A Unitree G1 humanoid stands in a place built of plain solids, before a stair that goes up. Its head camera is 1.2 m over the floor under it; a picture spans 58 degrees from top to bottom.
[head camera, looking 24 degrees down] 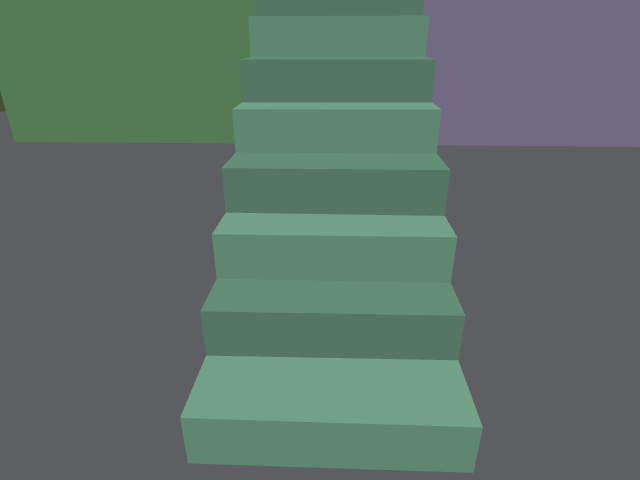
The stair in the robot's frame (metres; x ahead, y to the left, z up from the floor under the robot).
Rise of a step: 0.19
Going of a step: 0.25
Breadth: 0.89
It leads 2 degrees to the right of straight ahead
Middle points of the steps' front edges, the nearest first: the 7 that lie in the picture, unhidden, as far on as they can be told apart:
0.94 -0.03 0.19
1.23 -0.04 0.38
1.44 -0.05 0.58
1.65 -0.06 0.77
1.91 -0.07 0.96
2.12 -0.08 1.15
2.39 -0.09 1.34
